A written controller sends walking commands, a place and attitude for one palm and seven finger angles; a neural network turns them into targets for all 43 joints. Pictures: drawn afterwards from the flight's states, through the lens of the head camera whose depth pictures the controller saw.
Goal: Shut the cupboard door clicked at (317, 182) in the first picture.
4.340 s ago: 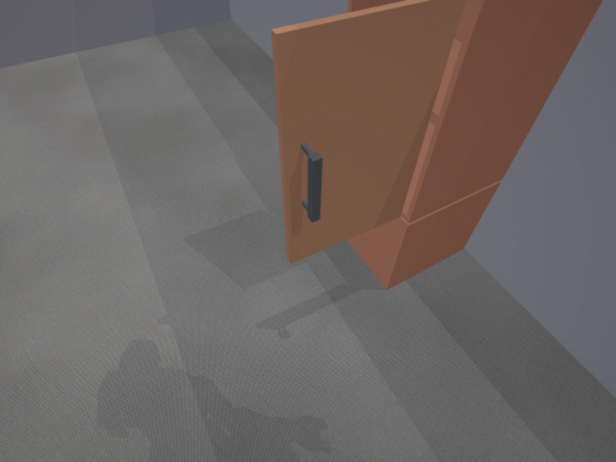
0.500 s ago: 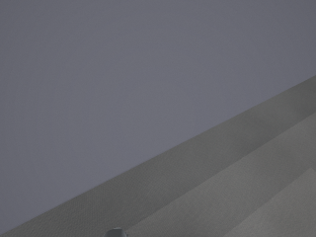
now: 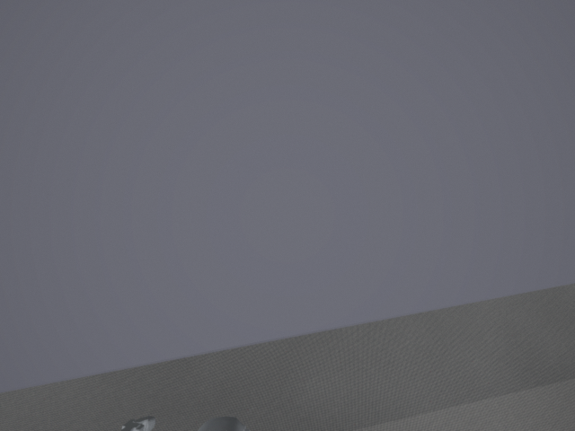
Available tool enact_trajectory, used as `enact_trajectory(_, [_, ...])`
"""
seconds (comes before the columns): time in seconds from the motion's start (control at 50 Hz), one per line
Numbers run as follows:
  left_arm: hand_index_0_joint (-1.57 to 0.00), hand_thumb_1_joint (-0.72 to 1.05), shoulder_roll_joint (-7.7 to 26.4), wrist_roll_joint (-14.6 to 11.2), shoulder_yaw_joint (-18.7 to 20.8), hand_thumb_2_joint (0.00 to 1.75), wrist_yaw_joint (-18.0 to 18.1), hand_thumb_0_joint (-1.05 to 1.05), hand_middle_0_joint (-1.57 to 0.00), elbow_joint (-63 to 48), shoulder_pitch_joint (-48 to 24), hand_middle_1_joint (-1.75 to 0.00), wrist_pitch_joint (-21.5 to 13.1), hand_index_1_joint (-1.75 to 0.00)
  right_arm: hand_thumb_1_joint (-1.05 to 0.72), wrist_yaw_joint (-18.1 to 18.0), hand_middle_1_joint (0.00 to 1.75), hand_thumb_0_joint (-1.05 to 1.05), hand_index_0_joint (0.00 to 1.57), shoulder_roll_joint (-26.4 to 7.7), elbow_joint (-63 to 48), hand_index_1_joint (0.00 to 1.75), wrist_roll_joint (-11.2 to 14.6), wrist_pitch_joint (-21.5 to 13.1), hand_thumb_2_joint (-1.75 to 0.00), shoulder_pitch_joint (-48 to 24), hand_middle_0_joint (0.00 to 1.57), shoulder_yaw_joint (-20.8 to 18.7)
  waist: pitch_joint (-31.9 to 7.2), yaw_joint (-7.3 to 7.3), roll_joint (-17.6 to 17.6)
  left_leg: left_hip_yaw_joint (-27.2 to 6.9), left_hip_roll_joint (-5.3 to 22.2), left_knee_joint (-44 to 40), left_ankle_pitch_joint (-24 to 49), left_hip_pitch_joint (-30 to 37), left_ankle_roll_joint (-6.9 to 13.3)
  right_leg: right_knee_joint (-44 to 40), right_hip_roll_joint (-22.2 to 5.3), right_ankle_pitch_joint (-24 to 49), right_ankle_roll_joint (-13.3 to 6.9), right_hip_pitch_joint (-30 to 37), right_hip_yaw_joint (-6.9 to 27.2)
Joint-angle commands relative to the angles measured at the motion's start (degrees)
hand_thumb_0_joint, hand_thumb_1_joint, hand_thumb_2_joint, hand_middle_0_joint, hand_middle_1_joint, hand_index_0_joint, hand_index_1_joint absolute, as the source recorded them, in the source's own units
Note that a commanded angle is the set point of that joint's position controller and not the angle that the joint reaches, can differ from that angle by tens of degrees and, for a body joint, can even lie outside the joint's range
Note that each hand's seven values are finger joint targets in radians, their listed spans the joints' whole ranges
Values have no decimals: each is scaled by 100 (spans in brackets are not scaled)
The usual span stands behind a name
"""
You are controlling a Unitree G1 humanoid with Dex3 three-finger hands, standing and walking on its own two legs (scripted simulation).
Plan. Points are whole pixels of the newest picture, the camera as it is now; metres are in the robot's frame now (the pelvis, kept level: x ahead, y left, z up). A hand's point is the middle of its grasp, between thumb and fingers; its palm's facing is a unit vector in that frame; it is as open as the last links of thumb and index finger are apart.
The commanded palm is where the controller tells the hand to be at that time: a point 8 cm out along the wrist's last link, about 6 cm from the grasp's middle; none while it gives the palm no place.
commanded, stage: turn to face it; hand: left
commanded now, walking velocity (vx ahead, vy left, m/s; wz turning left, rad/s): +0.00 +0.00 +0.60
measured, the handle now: out of the picture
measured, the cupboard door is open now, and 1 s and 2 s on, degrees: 88 88 88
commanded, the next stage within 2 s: none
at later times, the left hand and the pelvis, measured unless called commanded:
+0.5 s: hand out of the picture +0.06 +0.19 -0.16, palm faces +0.31 -0.90 -0.31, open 7.3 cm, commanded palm none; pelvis +0.04 -0.04 -0.01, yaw +19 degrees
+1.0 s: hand out of the picture +0.02 +0.17 -0.16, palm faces +0.58 -0.75 -0.30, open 7.3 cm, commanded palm none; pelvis +0.06 -0.07 -0.01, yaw +36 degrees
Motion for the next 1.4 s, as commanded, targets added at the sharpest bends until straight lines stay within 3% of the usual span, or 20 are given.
enact_trajectory(0.0, [-20, 90, 1160, -6, 267, 90, 45, 0, -20, -152, 642, -30, -99, -30, -90, 67, 30, 0, 20, -100, -721, 30, 30, -236, -90, -522, 20, 61, -477, 291, -947, 386, -34, -1203, 283, -190, 5, -327, -1388, 4909, -579, 1148, 537])
enact_trajectory(0.06, [-20, 90, 1300, -73, 299, 90, 9, 0, -20, -256, 431, -30, -87, -30, -90, 59, 30, 0, 20, -404, -685, 30, -2, -273, -90, 21, 20, -1, -827, -81, -825, 532, -201, -2582, 1530, 1074, 168, 681, -1231, 4774, -180, 744, 64])
enact_trajectory(0.08, [-20, 90, 1216, -113, 281, 90, -16, 0, -20, -367, 376, -30, -73, -30, -90, 45, 30, 0, 20, -753, -616, 30, -45, -316, -90, 440, 20, -89, -1156, -304, -115, 104, 261, -2844, 3055, 2247, 398, 1555, -1090, 3825, 106, -119, -100])
enact_trajectory(0.1, [-20, 90, 829, -162, 194, 90, -46, 0, -20, -611, 313, -30, -34, -30, -90, 14, 30, 0, 20, -1423, -606, 30, -80, -353, -90, 891, 20, -261, -1361, -521, 1714, -2214, 1991, -2898, 5636, 3230, 1389, 3031, -209, -444, 564, -1816, -218])
enact_trajectory(0.12, [-20, 90, 828, -91, 149, 90, 19, 0, -20, -822, 16, -30, 42, -30, -90, -19, 30, 0, 20, -1694, -495, 30, -25, -290, -90, 1171, 20, -298, -1369, -596, 1439, -2546, 2548, -3015, 5691, 2935, 1911, 3779, -43, -2054, 492, -2074, 544])
enact_trajectory(0.36, [-20, 90, 851, -75, 261, 90, -45, 0, -20, -500, 787, -30, 121, -30, -90, -98, 30, 0, 20, -1185, -988, 30, -20, -188, -90, -579, 20, -262, -505, 358, 729, -1635, 639, -2706, 1509, -6, 753, -113, 401, 295, 356, 404, 556])
enact_trajectory(0.4, [-20, 90, 1672, 36, 386, 90, 33, 0, -20, -647, 795, -30, 40, -30, -90, -8, 30, 0, 20, -558, -1215, 30, 28, -182, -90, -539, 20, -181, -385, 462, -1910, -385, -494, -11, -712, -945, 97, -1928, -2123, -143, -648, 318, 3216])
enact_trajectory(0.5, [-20, 90, 1037, 4, 224, 90, 71, 0, -20, -800, 142, -30, -6, -30, -90, 78, 30, 0, 20, -392, -980, 30, 20, -119, -90, -449, 20, -109, -347, 76, -1331, -225, 52, 513, -171, -400, -1, -917, -1331, 2660, -695, 54, 1167])
enact_trajectory(0.62, [-20, 90, 1354, -48, 326, 90, 24, 0, -20, -533, 579, -30, -2, -30, -90, 84, 30, 0, 20, -350, -924, 30, 55, -220, -90, -302, 20, -15, -706, 144, -886, 300, -221, -2237, 934, 855, 75, 36, -1324, 3466, -341, 537, 624])
enact_trajectory(0.64, [-20, 90, 1299, -77, 327, 90, 8, 0, -20, -538, 440, -30, 28, -30, -90, 89, 30, 0, 20, -511, -873, 30, 52, -237, -90, -54, 20, -63, -734, -22, -660, 91, -76, -2882, 1552, 1448, 166, 448, -1257, 2882, -100, 83, 434])
enact_trajectory(0.68, [-20, 90, 699, -128, 182, 90, -28, 0, -20, -944, 165, -30, 107, -30, -90, 12, 30, 0, 20, -1588, -820, 30, -34, -277, -90, 644, 20, -332, -886, -427, 2004, -2900, 2319, -3427, 4886, 2734, 1570, 2723, -122, -1918, 630, -2320, 99])
enact_trajectory(0.7, [-20, 90, 855, -65, 190, 90, 1, 0, -20, -1122, -152, -30, 149, -30, -90, -26, 30, 0, 20, -1727, -725, 30, -59, -241, -90, 871, 20, -351, -829, -539, 1247, -2870, 2458, -3334, 3810, 2222, 1852, 3374, -131, -1864, 514, -2266, 684])
enact_trajectory(0.92, [-20, 90, 733, -117, 226, 90, -41, 0, -20, -593, 513, -30, 146, -30, -90, -124, 30, 0, 20, -1220, -955, 30, -38, -206, -90, -371, 20, -265, -602, 229, 1021, -1996, 783, -2938, 2331, 488, 930, 283, 520, 61, 356, 89, 594])
enact_trajectory(0.94, [-20, 90, 1006, -75, 292, 90, -3, 0, -20, -557, 796, -30, 93, -30, -90, -97, 30, 0, 20, -998, -1047, 30, 13, -188, -90, -502, 20, -253, -482, 413, 287, -1725, 367, -2356, 1497, -170, 641, -831, 103, 112, 261, 690, 1058])
enact_trajectory(0.96, [-20, 90, 1537, 19, 401, 90, 52, 0, -20, -590, 823, -30, 47, -30, -90, -49, 30, 0, 20, -575, -1156, 30, 44, -174, -90, -398, 20, -202, -359, 422, -1386, -739, -463, -1036, -106, -1133, 156, -1708, -1518, -389, -313, 948, 2841])
enact_trajectory(0.98, [-20, 90, 1679, -7, 350, 90, 49, 0, -20, -716, 605, -30, 82, -30, -90, 3, 30, 0, 20, -683, -1221, 30, 0, -162, -90, -475, 20, -203, -251, 412, -1564, -647, -353, 384, -695, -788, 162, -1993, -2230, -575, -813, -29, 3130])
enact_trajectory(1.02, [-20, 90, 1177, -27, 269, 90, 74, 0, -20, -845, 76, -30, 30, -30, -90, 32, 30, 0, 20, -677, -1001, 30, -35, -105, -90, -378, 20, -240, -107, 68, -1348, -690, -39, 1501, -82, -809, 133, -1541, -1609, 289, -801, -347, 2341])
enact_trajectory(1.22, [-20, 90, 1359, -59, 333, 90, 15, 0, -20, -558, 464, -30, 33, -30, -90, 81, 30, 0, 20, -421, -869, 30, 52, -208, -90, -187, 20, -48, -620, 92, -903, 211, -195, -2492, 1080, 1131, 101, 4, -1336, 2853, -277, 277, 583])
enact_trajectory(1.28, [-20, 90, 758, -94, 168, 90, -19, 0, -20, -1028, -83, -30, 153, -30, -90, -14, 30, 0, 20, -1647, -727, 30, -46, -244, -90, 775, 20, -345, -806, -496, 1782, -3034, 2377, -3504, 4268, 2526, 1692, 2896, -99, -1955, 541, -2362, 355])
enact_trajectory(1.38, [-20, 90, 723, -81, 213, 90, -57, 0, -20, -722, -187, -30, 217, -30, -90, -177, 30, 0, 20, -1144, -805, 30, -59, -326, -90, 37, 20, -204, -508, -92, 1098, -1987, 1221, -3370, 3410, 1621, 1242, 3032, 28, -715, 478, -1982, 898])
